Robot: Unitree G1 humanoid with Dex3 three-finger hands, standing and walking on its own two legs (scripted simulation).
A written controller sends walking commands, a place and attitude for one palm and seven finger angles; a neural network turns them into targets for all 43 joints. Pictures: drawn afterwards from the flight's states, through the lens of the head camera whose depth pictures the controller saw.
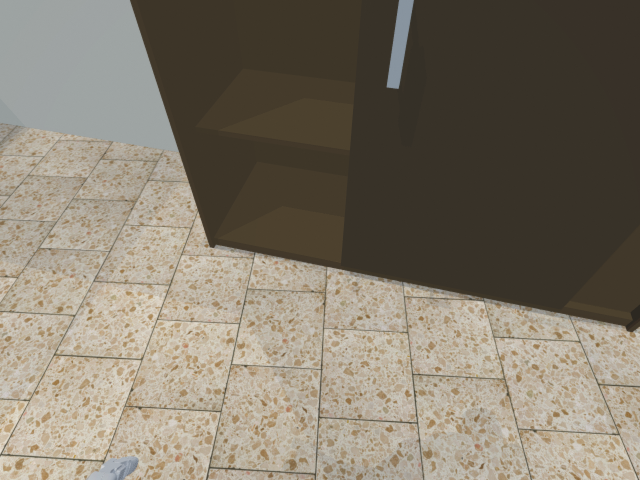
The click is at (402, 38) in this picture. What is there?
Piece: wardrobe's sliding door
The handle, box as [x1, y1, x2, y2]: [387, 0, 413, 88]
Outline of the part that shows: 413,0 399,0 387,87 398,88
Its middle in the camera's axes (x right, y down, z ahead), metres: +0.17 -0.42 +0.81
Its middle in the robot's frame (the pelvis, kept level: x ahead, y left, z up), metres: +0.91 -0.11 +0.15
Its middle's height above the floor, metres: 0.92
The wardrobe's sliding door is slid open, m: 0.54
